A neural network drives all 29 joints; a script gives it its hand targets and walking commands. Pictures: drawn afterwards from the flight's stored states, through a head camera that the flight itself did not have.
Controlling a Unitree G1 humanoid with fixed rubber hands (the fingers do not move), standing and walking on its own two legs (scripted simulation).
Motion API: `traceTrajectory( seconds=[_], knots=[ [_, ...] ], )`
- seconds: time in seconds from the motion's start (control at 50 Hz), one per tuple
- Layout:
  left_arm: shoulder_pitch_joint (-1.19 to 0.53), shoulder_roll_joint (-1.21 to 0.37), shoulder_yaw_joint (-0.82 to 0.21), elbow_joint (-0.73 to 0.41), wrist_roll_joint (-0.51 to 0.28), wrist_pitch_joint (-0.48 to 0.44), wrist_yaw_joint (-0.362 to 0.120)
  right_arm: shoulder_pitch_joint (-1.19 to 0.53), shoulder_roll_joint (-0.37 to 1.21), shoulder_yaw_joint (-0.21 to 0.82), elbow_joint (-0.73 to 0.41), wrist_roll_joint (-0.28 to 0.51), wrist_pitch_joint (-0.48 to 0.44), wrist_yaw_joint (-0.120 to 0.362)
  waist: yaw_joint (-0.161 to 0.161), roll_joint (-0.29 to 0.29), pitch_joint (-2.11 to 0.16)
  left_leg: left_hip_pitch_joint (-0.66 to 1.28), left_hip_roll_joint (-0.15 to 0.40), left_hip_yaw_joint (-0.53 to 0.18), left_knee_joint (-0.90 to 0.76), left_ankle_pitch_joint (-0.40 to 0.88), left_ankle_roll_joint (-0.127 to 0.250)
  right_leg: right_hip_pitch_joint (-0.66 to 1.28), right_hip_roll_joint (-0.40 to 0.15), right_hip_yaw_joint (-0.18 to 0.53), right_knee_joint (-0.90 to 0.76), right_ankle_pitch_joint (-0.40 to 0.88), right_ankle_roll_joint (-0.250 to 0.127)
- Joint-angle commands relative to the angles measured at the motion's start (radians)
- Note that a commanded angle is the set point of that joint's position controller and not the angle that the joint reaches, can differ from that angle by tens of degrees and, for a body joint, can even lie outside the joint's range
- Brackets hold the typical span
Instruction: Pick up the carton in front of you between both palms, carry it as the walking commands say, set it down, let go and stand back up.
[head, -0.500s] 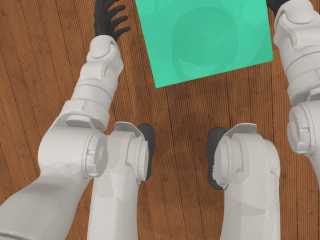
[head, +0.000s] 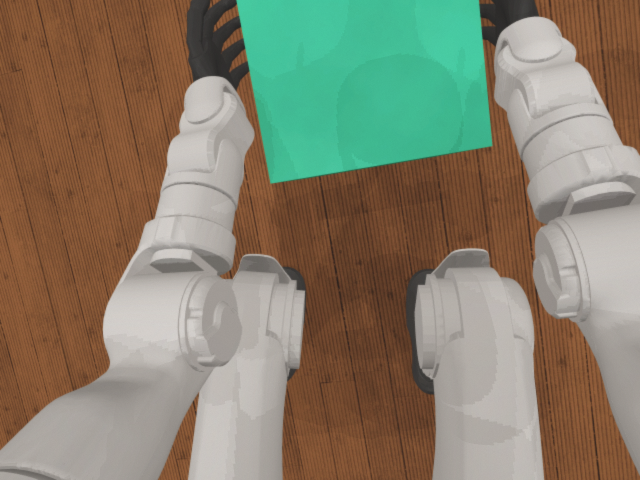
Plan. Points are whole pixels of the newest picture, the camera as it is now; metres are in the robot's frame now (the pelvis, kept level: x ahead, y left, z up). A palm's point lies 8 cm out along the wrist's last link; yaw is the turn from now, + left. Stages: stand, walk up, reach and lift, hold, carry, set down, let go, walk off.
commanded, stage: reach and lift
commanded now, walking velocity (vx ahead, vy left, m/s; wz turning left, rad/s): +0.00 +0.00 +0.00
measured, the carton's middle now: (359, 85) +0.51 -0.04 -0.23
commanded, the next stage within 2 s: none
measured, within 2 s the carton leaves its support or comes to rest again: neither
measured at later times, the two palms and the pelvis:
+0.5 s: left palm (109, 52) +0.48 +0.09 +0.05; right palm out of the picture +0.48 -0.21 +0.04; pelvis +0.01 +0.01 +0.11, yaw -5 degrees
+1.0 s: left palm out of the picture +0.45 +0.11 +0.21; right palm out of the picture +0.44 -0.19 +0.20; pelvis +0.05 +0.01 +0.25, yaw -7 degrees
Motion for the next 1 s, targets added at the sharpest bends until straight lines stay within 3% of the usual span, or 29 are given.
traceTrajectory(
  seconds=[0.0,0.06,0.1,0.18,0.24,0.4,0.68,0.98],
  knots=[
    [-0.591,-0.973,-0.468,-0.229,-0.074,0.023,-0.237,-0.507,1.002,0.204,-0.410,0.081,-0.039,0.212,-0.095,-0.221,-1.476,0.531,-0.068,0.197,-0.110,0.370,0.049,0.957,0.078,-0.077,-0.233,0.519,-0.006],
    [-0.607,-0.981,-0.544,-0.375,-0.072,0.051,-0.230,-0.447,1.090,0.247,-0.509,0.083,0.008,0.198,-0.082,-0.254,-1.594,0.574,-0.078,0.204,-0.156,0.325,0.056,1.047,0.094,-0.094,-0.275,0.488,0.012],
    [-0.598,-0.971,-0.554,-0.416,-0.041,0.078,-0.233,-0.395,1.137,0.246,-0.517,0.069,0.044,0.201,-0.060,-0.254,-1.544,0.568,-0.081,0.207,-0.196,0.249,0.062,1.013,0.105,-0.098,-0.316,0.396,0.020],
    [-0.528,-0.984,-0.451,-0.331,0.071,0.135,-0.256,-0.299,1.222,0.149,-0.394,-0.014,0.107,0.239,-0.012,-0.239,-1.275,0.498,-0.083,0.199,-0.279,0.082,0.076,0.828,0.121,-0.089,-0.418,0.124,0.017],
    [-0.515,-1.013,-0.399,-0.279,0.125,0.159,-0.276,-0.264,1.258,0.066,-0.319,-0.072,0.125,0.264,-0.008,-0.222,-1.198,0.517,-0.080,0.188,-0.339,0.057,0.082,0.799,0.127,-0.085,-0.479,0.064,0.012],
    [-0.427,-1.094,-0.391,-0.215,0.170,0.168,-0.307,-0.203,1.290,-0.023,-0.284,-0.147,0.112,0.278,-0.032,-0.168,-1.247,0.660,-0.075,0.165,-0.495,0.097,0.076,0.872,0.137,-0.106,-0.589,0.148,0.015],
    [-0.201,-1.191,-0.597,-0.296,0.092,0.189,-0.342,-0.045,1.400,0.165,-0.477,-0.070,0.122,0.263,-0.035,-0.154,-1.353,0.914,-0.067,0.128,-0.693,0.198,0.068,1.177,0.148,-0.098,-0.761,0.295,0.028],
    [0.092,-1.193,-0.598,-0.229,0.127,0.171,-0.372,0.210,1.458,0.165,-0.485,-0.108,0.102,0.241,-0.026,-0.142,-1.100,1.171,-0.043,0.055,-0.979,0.229,0.094,1.466,0.132,-0.033,-1.043,0.333,0.023]
  ],
)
